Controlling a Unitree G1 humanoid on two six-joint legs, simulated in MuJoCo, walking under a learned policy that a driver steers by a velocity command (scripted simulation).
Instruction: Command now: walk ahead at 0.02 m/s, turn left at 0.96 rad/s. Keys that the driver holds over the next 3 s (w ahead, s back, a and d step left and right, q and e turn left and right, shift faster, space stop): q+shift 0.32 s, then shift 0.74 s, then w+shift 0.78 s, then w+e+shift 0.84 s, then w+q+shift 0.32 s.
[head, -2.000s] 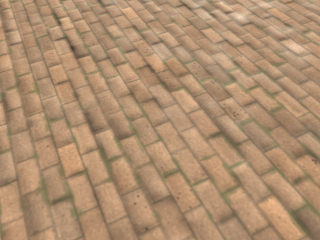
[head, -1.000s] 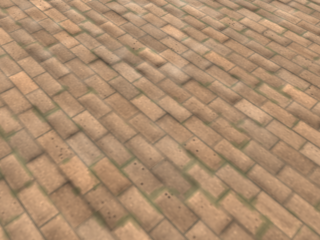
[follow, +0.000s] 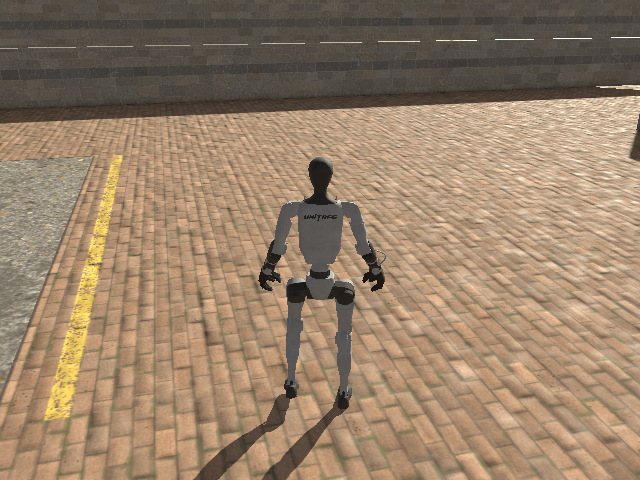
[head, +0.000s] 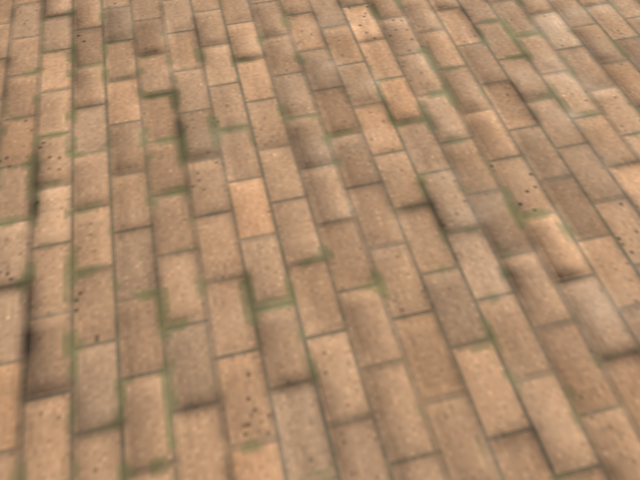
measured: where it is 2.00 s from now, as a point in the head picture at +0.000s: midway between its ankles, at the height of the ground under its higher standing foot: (225, 436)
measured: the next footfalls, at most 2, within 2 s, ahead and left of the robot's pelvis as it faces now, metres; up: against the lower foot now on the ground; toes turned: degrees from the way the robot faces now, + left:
left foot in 0.14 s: +0.05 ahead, +0.16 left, +0.00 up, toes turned +12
right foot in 0.62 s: +0.15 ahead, -0.05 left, +0.00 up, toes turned +30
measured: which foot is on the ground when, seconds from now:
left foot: up 0.00-0.12, down 0.14-0.64, up 0.66-0.90, down 0.92-1.00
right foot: down 0.00-0.14, up 0.16-0.60, down 0.62-1.00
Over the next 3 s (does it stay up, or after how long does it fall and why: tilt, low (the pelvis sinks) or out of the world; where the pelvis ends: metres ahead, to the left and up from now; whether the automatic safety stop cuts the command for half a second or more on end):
stays up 1.42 0.45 0.00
